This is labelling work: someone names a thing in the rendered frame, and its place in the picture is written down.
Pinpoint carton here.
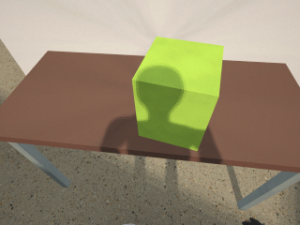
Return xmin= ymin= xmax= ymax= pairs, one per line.
xmin=132 ymin=37 xmax=224 ymax=151

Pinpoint table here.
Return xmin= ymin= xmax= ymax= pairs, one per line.
xmin=0 ymin=51 xmax=300 ymax=211

